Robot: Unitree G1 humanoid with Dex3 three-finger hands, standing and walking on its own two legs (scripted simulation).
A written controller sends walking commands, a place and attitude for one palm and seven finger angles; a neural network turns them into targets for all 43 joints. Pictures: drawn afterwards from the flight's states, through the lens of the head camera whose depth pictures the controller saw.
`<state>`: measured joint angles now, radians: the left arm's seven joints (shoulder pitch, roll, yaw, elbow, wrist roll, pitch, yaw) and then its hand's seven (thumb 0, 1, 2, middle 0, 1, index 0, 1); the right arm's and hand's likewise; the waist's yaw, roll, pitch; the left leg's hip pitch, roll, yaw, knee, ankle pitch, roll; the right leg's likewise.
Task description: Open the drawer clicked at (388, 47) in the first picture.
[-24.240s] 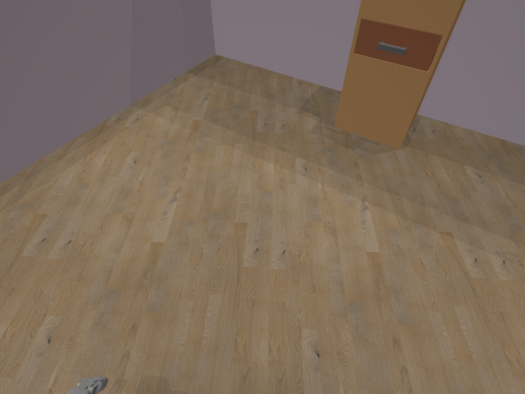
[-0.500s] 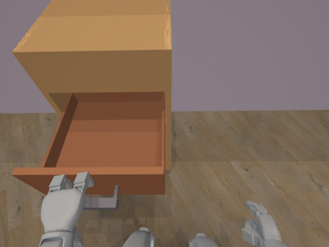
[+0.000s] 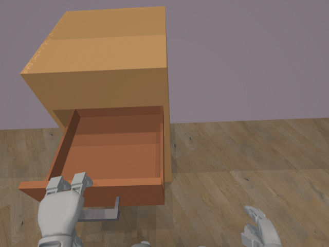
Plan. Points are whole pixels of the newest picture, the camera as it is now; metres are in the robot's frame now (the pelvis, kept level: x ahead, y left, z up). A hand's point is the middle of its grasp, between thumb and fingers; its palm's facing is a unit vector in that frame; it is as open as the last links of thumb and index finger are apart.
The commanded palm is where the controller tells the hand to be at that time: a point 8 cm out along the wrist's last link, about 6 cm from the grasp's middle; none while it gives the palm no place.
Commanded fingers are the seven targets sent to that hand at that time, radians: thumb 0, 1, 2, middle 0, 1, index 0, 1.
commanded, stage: lift the hand off the handle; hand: left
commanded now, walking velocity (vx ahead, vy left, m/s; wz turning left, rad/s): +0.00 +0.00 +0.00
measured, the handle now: (96, 207) +0.25 +0.23 -0.12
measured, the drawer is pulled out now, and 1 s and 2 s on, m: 0.29 0.29 0.29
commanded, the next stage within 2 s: draw the hand back to the body in 0.68 s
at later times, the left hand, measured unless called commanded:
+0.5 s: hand (63, 213) +0.19 +0.24 +0.02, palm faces +0.02 -0.07 -1.00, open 13.8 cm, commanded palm +0.17 +0.23 +0.07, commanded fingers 0.00 -0.50 0.30 -0.30 -1.20 -0.30 -1.20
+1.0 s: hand (61, 200) +0.21 +0.24 +0.05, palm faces +0.08 -0.07 -0.99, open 13.8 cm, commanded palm +0.18 +0.24 +0.11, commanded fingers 0.00 -0.50 0.30 -0.30 -1.20 -0.30 -1.20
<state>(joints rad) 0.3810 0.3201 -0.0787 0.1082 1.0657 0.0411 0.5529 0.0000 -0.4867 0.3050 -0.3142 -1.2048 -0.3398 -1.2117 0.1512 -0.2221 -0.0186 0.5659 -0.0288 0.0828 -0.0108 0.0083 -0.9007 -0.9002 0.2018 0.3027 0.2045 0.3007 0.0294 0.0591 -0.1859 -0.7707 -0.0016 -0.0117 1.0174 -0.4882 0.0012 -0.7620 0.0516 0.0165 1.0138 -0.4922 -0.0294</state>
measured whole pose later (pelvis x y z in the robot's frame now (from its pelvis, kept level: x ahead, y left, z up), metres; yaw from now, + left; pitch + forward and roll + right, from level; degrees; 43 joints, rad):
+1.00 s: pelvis +0.01 +0.00 +0.02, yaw -1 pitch +10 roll +0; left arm 0.48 0.37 -0.04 -0.11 1.01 0.00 0.44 0.00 -0.49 0.30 -0.32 -1.20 -0.32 -1.20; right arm 0.17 -0.24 -0.03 0.55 -0.02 0.08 0.01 0.01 -0.90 -0.90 0.20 0.30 0.20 0.30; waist 0.05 0.08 -0.15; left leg -0.59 0.00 0.00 0.87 -0.45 0.01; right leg -0.59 0.05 0.03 0.87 -0.45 -0.03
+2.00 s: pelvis +0.04 -0.01 +0.06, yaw +2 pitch -1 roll +0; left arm 0.59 0.33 0.25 -0.47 -0.06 -0.09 0.13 0.00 0.29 0.64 -0.25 -0.70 -0.25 -0.70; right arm 0.20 -0.22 0.01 0.61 0.03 -0.13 -0.10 0.01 -0.90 -0.90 0.20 0.30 0.20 0.30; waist 0.05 0.08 -0.01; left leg -0.17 -0.01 -0.05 0.50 -0.31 -0.01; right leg -0.15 0.04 -0.01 0.49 -0.32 -0.03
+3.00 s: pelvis -0.02 +0.02 +0.06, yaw +2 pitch +3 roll -1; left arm 0.68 0.44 0.40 -0.64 -0.06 -0.17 0.14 0.02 0.89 0.90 -0.21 -0.31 -0.21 -0.30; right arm 0.14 -0.19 -0.01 0.55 0.03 -0.01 -0.07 0.01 -0.90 -0.90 0.20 0.30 0.20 0.30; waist -0.01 -0.01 0.03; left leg -0.35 -0.03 -0.03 0.53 -0.22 0.03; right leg -0.31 0.01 0.00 0.50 -0.23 0.01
